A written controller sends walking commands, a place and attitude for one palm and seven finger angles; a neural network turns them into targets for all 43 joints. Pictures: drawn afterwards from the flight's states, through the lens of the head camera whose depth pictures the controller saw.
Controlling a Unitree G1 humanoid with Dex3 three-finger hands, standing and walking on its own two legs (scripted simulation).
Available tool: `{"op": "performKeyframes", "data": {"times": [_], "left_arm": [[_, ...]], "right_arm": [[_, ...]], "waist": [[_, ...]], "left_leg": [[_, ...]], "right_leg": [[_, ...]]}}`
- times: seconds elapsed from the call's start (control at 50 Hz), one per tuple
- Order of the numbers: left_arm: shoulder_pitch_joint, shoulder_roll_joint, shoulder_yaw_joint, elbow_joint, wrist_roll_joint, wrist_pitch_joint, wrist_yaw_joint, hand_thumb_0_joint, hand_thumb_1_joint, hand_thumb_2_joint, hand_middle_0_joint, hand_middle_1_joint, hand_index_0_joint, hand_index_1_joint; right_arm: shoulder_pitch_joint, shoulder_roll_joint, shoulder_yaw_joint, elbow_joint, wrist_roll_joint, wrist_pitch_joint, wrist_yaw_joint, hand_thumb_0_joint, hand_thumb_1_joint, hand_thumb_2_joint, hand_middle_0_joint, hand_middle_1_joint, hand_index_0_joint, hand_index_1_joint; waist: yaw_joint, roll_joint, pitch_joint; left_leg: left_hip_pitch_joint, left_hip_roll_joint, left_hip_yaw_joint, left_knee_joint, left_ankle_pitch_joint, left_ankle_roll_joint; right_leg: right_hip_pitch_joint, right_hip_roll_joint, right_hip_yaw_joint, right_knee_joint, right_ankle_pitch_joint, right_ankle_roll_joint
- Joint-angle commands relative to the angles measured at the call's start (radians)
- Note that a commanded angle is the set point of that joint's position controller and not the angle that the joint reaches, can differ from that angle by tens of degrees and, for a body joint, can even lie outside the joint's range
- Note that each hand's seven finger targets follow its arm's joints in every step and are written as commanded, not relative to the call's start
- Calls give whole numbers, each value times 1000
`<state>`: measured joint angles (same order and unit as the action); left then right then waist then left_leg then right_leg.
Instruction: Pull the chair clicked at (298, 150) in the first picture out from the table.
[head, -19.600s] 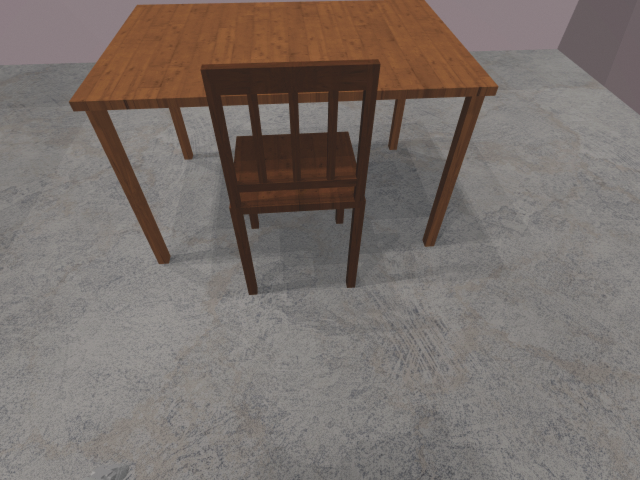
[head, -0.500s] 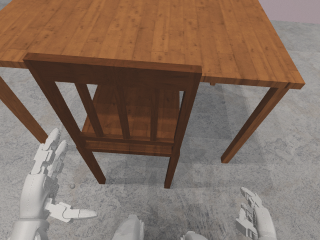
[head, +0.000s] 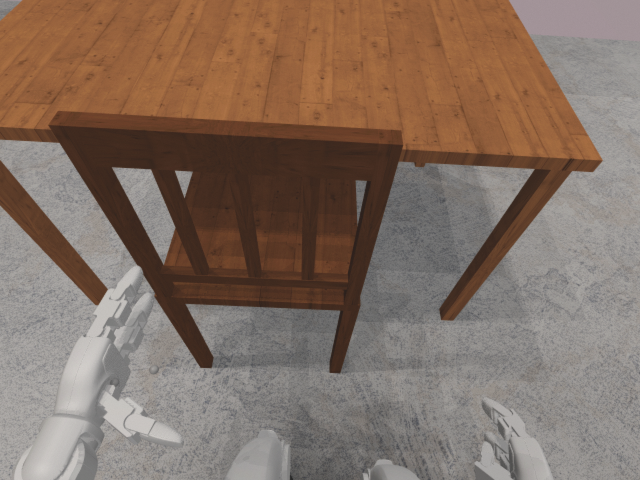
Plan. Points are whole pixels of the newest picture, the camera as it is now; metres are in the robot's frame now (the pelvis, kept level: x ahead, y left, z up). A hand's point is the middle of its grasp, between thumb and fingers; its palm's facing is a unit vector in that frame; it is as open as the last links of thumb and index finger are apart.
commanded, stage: raise the hand toward the chair's back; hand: left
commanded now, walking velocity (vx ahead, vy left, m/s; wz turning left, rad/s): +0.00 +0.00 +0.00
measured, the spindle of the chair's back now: (247, 230) +0.47 +0.13 -0.02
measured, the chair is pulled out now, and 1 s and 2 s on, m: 0.00 0.00 0.00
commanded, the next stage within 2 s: aim the fingers beside a spindle in 0.36 s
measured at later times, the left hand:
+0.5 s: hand (142, 357) +0.25 +0.21 +0.04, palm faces +0.04 -1.00 -0.05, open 16.9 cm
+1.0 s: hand (197, 341) +0.28 +0.16 +0.02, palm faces -0.03 -1.00 -0.02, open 16.9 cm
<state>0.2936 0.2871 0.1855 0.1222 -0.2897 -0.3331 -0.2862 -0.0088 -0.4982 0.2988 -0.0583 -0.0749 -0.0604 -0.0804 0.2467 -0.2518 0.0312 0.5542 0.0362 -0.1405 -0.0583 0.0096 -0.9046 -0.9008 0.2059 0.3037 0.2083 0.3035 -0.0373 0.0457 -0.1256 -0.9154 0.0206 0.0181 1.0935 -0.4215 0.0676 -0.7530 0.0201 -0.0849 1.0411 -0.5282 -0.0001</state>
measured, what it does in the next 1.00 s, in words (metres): stands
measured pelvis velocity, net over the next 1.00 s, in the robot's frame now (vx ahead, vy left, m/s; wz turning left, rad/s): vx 0.01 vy -0.01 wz -0.01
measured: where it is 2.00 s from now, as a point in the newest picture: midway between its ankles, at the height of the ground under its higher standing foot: outside the picture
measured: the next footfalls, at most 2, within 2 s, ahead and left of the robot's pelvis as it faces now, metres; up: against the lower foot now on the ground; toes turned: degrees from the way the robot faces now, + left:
none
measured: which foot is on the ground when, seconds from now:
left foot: down 0.00-1.00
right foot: down 0.00-1.00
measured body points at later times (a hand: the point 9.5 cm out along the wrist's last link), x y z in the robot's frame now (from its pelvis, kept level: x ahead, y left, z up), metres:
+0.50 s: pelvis +0.00 +0.00 +0.00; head +0.06 +0.02 +0.44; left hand +0.24 +0.26 +0.05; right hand +0.18 -0.24 -0.08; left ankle +0.06 +0.07 -0.66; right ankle -0.01 -0.13 -0.66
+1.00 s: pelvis +0.01 -0.01 -0.01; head +0.09 +0.01 +0.43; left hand +0.27 +0.22 +0.02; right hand +0.17 -0.26 -0.10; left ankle +0.06 +0.07 -0.66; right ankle -0.01 -0.13 -0.66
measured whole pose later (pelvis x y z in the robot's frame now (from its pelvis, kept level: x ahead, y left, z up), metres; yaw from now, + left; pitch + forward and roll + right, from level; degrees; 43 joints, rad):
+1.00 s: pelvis +0.01 -0.01 -0.01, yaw +0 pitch +17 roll -4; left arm 0.19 0.24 0.11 0.16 -0.24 -0.42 -0.18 -0.01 -0.50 0.30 -0.06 -0.08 -0.06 -0.08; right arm 0.23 -0.25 0.02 0.56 0.01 -0.12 -0.03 0.01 -0.91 -0.90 0.20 0.30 0.21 0.30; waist -0.04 0.04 -0.14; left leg -1.00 0.03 0.02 1.16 -0.46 0.06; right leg -0.84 0.02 -0.08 1.12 -0.57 -0.01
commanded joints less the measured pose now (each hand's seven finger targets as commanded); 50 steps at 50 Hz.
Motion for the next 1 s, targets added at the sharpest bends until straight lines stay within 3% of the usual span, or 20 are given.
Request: {"op": "performKeyframes", "data": {"times": [0.0, 0.06, 0.1, 0.14, 0.2, 0.26, 0.28, 0.36, 0.4, 0.44, 0.52, 0.58, 0.62, 0.7, 0.74, 0.8, 0.84, 0.88, 0.92, 0.98], "left_arm": [[-67, 164, 131, -336, -25, -156, 58, 0, -500, 300, -60, -80, -60, -80], [-78, 128, 113, -243, -8, -199, 90, 0, -500, 300, -60, -80, -60, -80], [-62, 103, 82, -162, 10, -185, 76, 0, -500, 300, -60, -80, -60, -80], [-53, 101, 60, -149, 7, -156, 42, 0, -500, 300, -60, -80, -60, -80], [-36, 118, 59, -197, -10, -108, 0, 0, -500, 300, -60, -80, -60, -80], [-63, 157, 95, -307, -23, -119, 9, 0, -500, 300, -60, -80, -60, -80], [-68, 174, 117, -319, -23, -131, 25, 0, -500, 300, -60, -80, -60, -80], [-83, 124, 105, -263, -19, -182, 64, 0, -500, 300, -60, -80, -60, -80], [-82, 108, 85, -199, -4, -177, 57, 0, -500, 300, -60, -80, -60, -80], [-65, 103, 75, -164, -3, -155, 34, 0, -500, 300, -60, -80, -60, -80], [-117, 71, 3, -200, -6, -114, -9, 0, -500, 300, -60, -80, -60, -80], [-167, 112, 38, -226, -3, -123, 17, 0, -500, 300, -60, -80, -60, -80], [-197, 108, 43, -232, 4, -150, 45, 0, -500, 300, -60, -80, -60, -80], [-156, 107, 63, -201, 25, -176, 94, 0, -500, 300, -60, -80, -60, -80], [-142, 85, 40, -172, 34, -165, 97, 0, -500, 300, -60, -80, -60, -80], [-144, 75, 21, -130, 41, -139, 87, 0, -500, 300, -60, -80, -60, -80], [-190, 41, -28, -167, 37, -133, 81, 0, -500, 300, -60, -80, -60, -80], [-202, 72, -1, -165, 34, -136, 88, 0, -500, 300, -60, -80, -60, -80], [-218, 66, -6, -196, 36, -158, 100, 0, -500, 300, -60, -80, -60, -80], [-249, 74, -1, -190, 51, -185, 129, 0, -500, 300, -60, -80, -60, -80]], "right_arm": [[-55, -131, -69, -145, -10, -78, -13, 0, -900, -900, 200, 300, 200, 300], [-58, -133, -69, -120, -19, -78, 0, 0, -900, -900, 200, 300, 200, 300], [-60, -144, -71, -120, -16, -72, 6, 0, -900, -900, 200, 300, 200, 300], [-59, -154, -73, -137, -10, -66, 7, 0, -900, -900, 200, 300, 200, 300], [-53, -158, -76, -159, 2, -65, 1, 0, -900, -900, 200, 300, 200, 300], [-55, -148, -75, -162, 0, -74, -6, 0, -900, -900, 200, 300, 200, 300], [-54, -145, -73, -152, -5, -76, -8, 0, -900, -900, 200, 300, 200, 300], [-57, -135, -70, -125, -14, -78, -2, 0, -900, -900, 200, 300, 200, 300], [-57, -140, -69, -122, -14, -72, 3, 0, -900, -900, 200, 300, 200, 300], [-56, -147, -71, -132, -12, -66, 5, 0, -900, -900, 200, 300, 200, 300], [-51, -153, -70, -152, -4, -67, 1, 0, -900, -900, 200, 300, 200, 300], [-48, -152, -69, -142, -11, -68, -8, 0, -900, -900, 200, 300, 200, 300], [-54, -144, -67, -137, -15, -69, -6, 0, -900, -900, 200, 300, 200, 300], [-57, -137, -70, -132, -24, -60, 8, 0, -900, -900, 200, 300, 200, 300], [-60, -138, -70, -138, -23, -50, 16, 0, -900, -900, 200, 300, 200, 300], [-56, -145, -73, -144, -19, -32, 21, 0, -900, -900, 200, 300, 200, 300], [-56, -145, -73, -152, -17, -30, 21, 0, -900, -900, 200, 300, 200, 300], [-50, -148, -74, -145, -19, -27, 15, 0, -900, -900, 200, 300, 200, 300], [-50, -143, -75, -143, -21, -27, 15, 0, -900, -900, 200, 300, 200, 300], [-46, -141, -75, -126, -28, -26, 16, 0, -900, -900, 200, 300, 200, 300]], "waist": [[27, 58, -244], [5, 59, -168], [-4, 45, -132], [-1, 60, -163], [8, 35, -239], [16, 55, -281], [17, 53, -276], [2, 52, -193], [-6, 47, -164], [0, 44, -185], [-12, 32, -240], [-13, 6, -250], [-10, 27, -229], [14, 48, -261], [13, 61, -255], [5, 27, -251], [-5, 34, -278], [-8, 7, -278], [-5, 16, -305], [-9, 20, -294]], "left_leg": [[348, 20, -116, -209, 150, -50], [306, 23, -130, -201, 75, -56], [266, 23, -133, -202, 12, -54], [277, 20, -127, -208, 3, -53], [314, 17, -110, -206, 82, -45], [357, 18, -108, -201, 155, -44], [352, 20, -110, -195, 167, -44], [324, 24, -123, -184, 132, -53], [293, 23, -125, -182, 88, -52], [291, 19, -120, -184, 90, -52], [319, 18, -114, -171, 127, -44], [306, 20, -115, -155, 135, -41], [299, 20, -117, -154, 115, -45], [303, 21, -116, -148, 148, -51], [293, 21, -111, -143, 155, -54], [269, 22, -103, -136, 146, -50], [281, 20, -102, -129, 150, -47], [266, 23, -100, -119, 152, -44], [278, 21, -98, -108, 179, -44], [270, 26, -103, -95, 191, -46]], "right_leg": [[-22, 10, 5, -151, 118, -30], [-97, 7, -3, -128, 77, -28], [-119, 8, -1, -125, 48, -27], [-97, 3, 5, -135, 54, -27], [-20, 6, 17, -163, 103, -26], [1, 6, 15, -164, 142, -26], [-2, 10, 15, -158, 147, -27], [-78, 11, 2, -134, 117, -26], [-99, 10, 2, -128, 93, -25], [-81, 8, 5, -132, 101, -27], [-54, 4, 14, -141, 132, -23], [-59, 6, 16, -133, 133, -21], [-90, 4, 15, -123, 110, -23], [-91, 3, 12, -96, 126, -29], [-96, 2, 12, -89, 136, -29], [-92, 6, 16, -93, 139, -27], [-90, 2, 19, -93, 145, -25], [-86, 6, 24, -95, 148, -24], [-83, 3, 26, -85, 167, -25], [-113, 5, 23, -66, 167, -26]]}}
